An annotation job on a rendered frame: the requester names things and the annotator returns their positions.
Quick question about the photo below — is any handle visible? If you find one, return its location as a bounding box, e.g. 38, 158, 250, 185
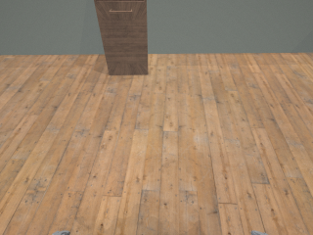
109, 11, 133, 14

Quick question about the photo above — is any cabinet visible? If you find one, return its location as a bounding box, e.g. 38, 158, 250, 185
94, 0, 149, 75

